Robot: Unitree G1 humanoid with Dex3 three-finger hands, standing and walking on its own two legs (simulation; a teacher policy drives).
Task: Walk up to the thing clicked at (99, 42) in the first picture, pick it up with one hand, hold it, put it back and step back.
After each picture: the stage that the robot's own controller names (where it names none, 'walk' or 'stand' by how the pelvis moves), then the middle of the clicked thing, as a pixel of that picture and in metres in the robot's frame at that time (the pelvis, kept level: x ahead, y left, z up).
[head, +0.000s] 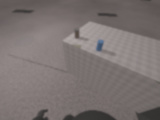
stand; (99, 45) +0.78 -0.07 -0.02
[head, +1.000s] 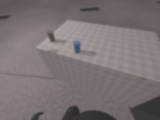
walk; (77, 47) +0.64 +0.17 +0.01
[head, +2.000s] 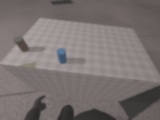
walk; (62, 56) +0.46 +0.23 +0.02
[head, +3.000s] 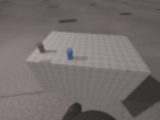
stand; (70, 54) +0.63 +0.26 -0.01
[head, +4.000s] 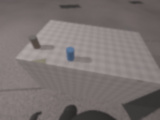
stand; (70, 54) +0.51 +0.20 +0.01
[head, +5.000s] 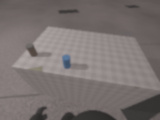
stand; (66, 61) +0.47 +0.20 -0.02
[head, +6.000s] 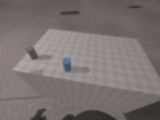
stand; (67, 65) +0.44 +0.20 -0.02
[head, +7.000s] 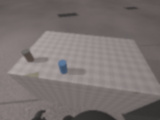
stand; (63, 67) +0.43 +0.23 -0.02
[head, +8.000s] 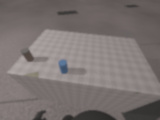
stand; (63, 67) +0.42 +0.23 -0.02
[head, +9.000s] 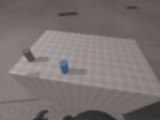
stand; (64, 67) +0.42 +0.22 -0.02
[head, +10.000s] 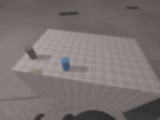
rise first; (65, 64) +0.45 +0.22 -0.02
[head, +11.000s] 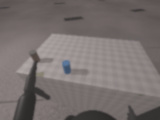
rise first; (66, 67) +0.43 +0.24 -0.01
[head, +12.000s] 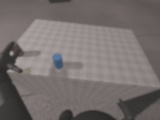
go down; (58, 61) +0.43 +0.23 +0.00
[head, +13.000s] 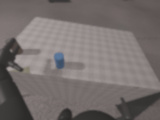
go down; (59, 61) +0.43 +0.21 +0.02
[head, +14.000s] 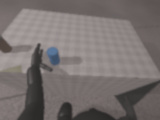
close in; (53, 56) +0.43 +0.23 +0.05
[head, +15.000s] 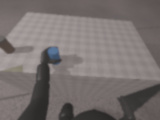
lift; (54, 56) +0.44 +0.24 +0.05
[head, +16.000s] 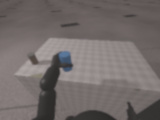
lift; (66, 61) +0.34 +0.16 +0.19
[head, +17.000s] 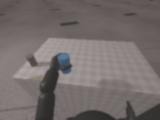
hold; (65, 64) +0.33 +0.17 +0.17
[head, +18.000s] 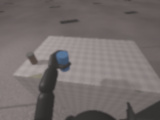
hold; (63, 61) +0.33 +0.18 +0.18
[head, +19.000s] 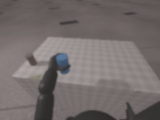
hold; (63, 64) +0.33 +0.18 +0.17
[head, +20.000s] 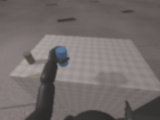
crouch; (62, 57) +0.38 +0.19 +0.18
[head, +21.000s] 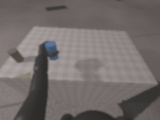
lower; (52, 51) +0.45 +0.25 +0.12
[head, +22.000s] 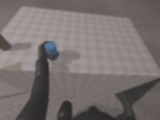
lower; (52, 51) +0.46 +0.24 +0.06
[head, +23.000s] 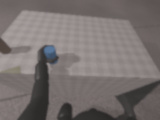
lower; (51, 55) +0.44 +0.24 +0.05
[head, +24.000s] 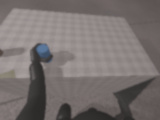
lower; (45, 54) +0.45 +0.26 +0.05
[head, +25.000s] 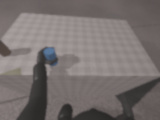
loosen; (51, 57) +0.44 +0.24 +0.05
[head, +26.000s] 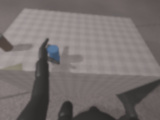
withdraw; (54, 54) +0.44 +0.23 +0.06
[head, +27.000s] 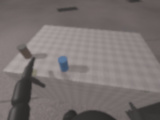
sink last; (63, 64) +0.41 +0.22 +0.03
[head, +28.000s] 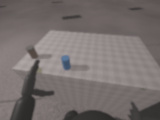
stand; (66, 62) +0.45 +0.23 +0.03
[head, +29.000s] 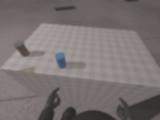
stand; (61, 60) +0.43 +0.24 +0.04
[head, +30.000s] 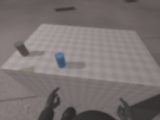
stand; (60, 60) +0.43 +0.24 +0.05
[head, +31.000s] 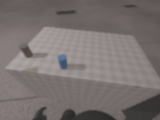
stand; (63, 62) +0.44 +0.24 +0.02
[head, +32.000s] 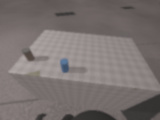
stand; (64, 65) +0.44 +0.22 -0.02
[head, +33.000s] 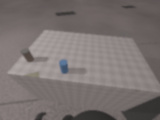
stand; (64, 66) +0.43 +0.22 -0.02
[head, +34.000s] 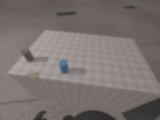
stand; (64, 67) +0.42 +0.22 -0.02
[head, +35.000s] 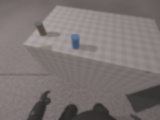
walk; (75, 42) +0.60 +0.15 +0.02
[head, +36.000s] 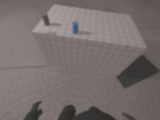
walk; (75, 27) +0.87 +0.22 +0.00
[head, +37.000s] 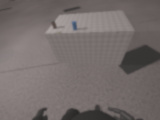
walk; (74, 25) +1.16 +0.33 -0.01
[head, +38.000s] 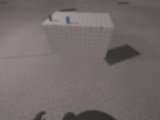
stand; (67, 20) +1.47 +0.46 -0.01
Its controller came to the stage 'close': yes
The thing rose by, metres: 0.23
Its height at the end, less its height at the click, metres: +0.00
